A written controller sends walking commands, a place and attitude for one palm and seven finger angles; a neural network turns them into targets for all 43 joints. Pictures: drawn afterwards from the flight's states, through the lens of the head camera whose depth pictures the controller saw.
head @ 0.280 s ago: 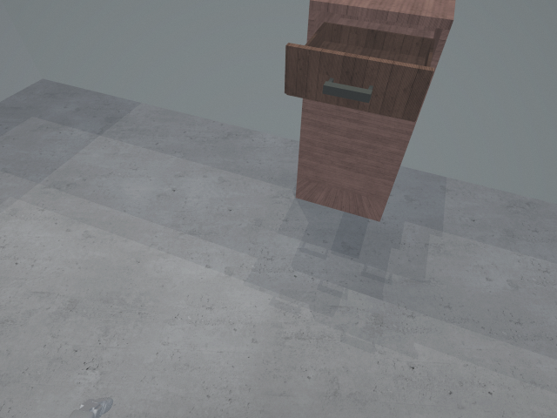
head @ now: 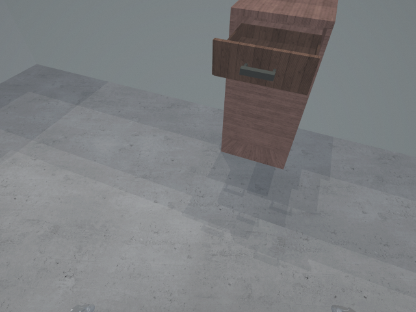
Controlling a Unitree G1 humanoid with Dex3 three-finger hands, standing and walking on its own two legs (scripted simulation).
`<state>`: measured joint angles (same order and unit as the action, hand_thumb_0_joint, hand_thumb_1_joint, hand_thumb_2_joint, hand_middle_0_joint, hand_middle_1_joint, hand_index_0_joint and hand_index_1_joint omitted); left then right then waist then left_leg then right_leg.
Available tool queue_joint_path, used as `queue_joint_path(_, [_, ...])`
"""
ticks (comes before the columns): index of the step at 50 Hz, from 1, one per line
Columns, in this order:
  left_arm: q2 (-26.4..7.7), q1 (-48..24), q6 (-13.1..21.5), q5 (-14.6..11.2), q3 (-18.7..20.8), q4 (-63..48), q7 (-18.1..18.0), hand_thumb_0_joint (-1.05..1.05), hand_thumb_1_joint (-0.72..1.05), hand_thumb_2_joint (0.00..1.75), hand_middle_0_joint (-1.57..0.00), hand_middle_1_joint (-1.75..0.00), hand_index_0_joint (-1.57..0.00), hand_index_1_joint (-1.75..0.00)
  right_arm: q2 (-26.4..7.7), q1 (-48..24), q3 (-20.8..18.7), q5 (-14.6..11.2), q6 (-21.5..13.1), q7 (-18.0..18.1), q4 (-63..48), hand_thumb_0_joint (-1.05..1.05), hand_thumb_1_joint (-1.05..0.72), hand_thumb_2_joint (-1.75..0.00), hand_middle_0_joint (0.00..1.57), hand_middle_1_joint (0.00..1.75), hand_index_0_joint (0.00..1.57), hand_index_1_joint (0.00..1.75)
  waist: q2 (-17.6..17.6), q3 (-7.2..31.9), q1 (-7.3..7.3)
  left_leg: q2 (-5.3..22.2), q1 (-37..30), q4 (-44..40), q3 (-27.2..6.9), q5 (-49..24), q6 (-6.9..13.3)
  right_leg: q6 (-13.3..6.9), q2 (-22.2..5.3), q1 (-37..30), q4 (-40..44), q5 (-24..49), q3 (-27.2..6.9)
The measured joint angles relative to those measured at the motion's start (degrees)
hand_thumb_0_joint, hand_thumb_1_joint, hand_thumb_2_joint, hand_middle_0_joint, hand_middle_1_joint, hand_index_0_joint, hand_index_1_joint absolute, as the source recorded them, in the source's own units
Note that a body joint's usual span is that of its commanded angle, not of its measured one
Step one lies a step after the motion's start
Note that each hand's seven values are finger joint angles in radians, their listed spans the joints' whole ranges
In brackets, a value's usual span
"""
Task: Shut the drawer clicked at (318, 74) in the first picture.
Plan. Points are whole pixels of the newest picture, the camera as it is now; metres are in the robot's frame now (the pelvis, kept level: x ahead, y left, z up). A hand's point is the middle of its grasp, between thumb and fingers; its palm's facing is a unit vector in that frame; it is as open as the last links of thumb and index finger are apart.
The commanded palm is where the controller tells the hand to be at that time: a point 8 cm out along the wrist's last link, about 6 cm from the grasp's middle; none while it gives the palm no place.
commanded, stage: stand and wait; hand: left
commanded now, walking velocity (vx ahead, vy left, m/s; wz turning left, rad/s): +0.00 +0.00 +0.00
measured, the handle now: (258, 70) +0.91 -0.13 +0.03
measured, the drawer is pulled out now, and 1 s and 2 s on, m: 0.28 0.28 0.28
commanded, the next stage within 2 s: look at it before walking up in 0.54 s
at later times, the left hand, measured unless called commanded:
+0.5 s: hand out of the picture +0.06 +0.23 -0.15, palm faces -0.04 -0.95 -0.32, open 7.4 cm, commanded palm none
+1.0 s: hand out of the picture +0.07 +0.23 -0.15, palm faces -0.03 -0.95 -0.32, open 7.4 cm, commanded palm none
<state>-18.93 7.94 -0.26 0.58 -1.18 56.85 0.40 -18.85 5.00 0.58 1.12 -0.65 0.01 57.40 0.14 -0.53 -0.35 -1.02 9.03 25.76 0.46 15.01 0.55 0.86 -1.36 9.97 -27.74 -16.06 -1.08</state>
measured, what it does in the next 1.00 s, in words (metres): stands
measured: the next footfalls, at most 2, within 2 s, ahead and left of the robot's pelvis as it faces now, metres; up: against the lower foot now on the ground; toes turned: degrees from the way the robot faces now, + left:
right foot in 1.64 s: +0.11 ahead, -0.16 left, +0.00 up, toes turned -15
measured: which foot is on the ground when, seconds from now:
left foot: down 0.00-1.00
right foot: down 0.00-1.00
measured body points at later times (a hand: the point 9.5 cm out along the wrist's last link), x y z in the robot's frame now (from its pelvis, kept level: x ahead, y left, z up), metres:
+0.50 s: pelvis -0.01 -0.01 +0.00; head -0.01 -0.02 +0.45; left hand +0.06 +0.28 -0.13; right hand +0.05 -0.31 -0.13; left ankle -0.01 +0.11 -0.74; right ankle -0.01 -0.13 -0.74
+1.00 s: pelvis +0.00 -0.01 +0.01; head +0.00 -0.01 +0.46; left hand +0.07 +0.28 -0.13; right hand +0.07 -0.30 -0.13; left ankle -0.01 +0.11 -0.74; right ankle -0.01 -0.13 -0.74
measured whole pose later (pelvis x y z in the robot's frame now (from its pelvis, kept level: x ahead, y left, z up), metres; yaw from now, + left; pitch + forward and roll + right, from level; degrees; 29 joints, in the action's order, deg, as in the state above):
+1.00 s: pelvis +0.00 -0.01 +0.01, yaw -1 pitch -1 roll +0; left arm -18.8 8.7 0.4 0.5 -0.5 62.4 0.3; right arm -18.4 7.2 0.5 0.7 -0.9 0.3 64.1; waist 0.4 -1.2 -0.1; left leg 0.6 7.7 21.4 0.5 12.4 -0.8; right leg -0.3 0.2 8.8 -23.3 -13.2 -1.1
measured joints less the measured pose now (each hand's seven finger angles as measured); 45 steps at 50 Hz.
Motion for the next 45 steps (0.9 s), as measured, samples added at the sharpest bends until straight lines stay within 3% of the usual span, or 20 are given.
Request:
queue_joint_path(20, [-0.2, 1.9, 0.3, -0.2, 0.5, 4.8, 0.0, 0.01, 0.9, 0.9, -0.2, -0.3, -0.2, -0.3, -0.5, 3.5, -0.2, -0.3, 0.4, 0.1, 5.8, 0.01, -0.91, -0.89, 0.21, 0.3, 0.2, 0.3, 0.0, -1.2, 0.46, 1.5, -0.3, -2.5, -0.2, -2.2, -1.3, -1.2, 1.5, -0.4, 2.9, 2.6, 0.2])
queue_joint_path(45, [0.2, 0.5, 0.6, -0.1, 0.6, 5.3, 0.0, 0.01, 0.9, 0.9, -0.2, -0.3, -0.2, -0.3, 0.4, 2.5, 0.0, -0.4, -0.2, 0.2, 6.7, 0.01, -0.91, -0.89, 0.21, 0.3, 0.2, 0.3, 0.2, -0.7, 0.38, 1.6, -0.9, -4.2, 0.0, -2.7, -1.3, -1.1, 1.5, -0.7, 4.3, 3.0, 0.0])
